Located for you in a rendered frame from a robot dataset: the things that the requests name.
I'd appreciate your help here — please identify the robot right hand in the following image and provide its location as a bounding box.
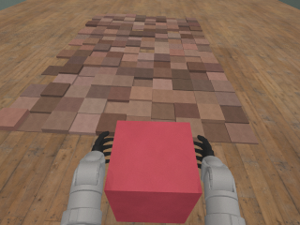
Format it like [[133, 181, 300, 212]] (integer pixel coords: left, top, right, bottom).
[[193, 135, 215, 169]]

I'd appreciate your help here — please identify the carton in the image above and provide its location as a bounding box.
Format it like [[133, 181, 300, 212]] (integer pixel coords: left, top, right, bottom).
[[104, 120, 203, 224]]

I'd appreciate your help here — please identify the left robot forearm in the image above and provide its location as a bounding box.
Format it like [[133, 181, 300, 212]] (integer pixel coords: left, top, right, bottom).
[[60, 150, 106, 225]]

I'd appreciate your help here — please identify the robot left hand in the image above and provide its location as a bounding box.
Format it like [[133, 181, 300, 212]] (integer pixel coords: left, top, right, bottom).
[[91, 131, 114, 163]]

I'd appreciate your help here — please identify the right robot forearm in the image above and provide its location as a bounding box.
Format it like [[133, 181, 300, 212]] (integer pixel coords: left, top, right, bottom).
[[201, 156, 246, 225]]

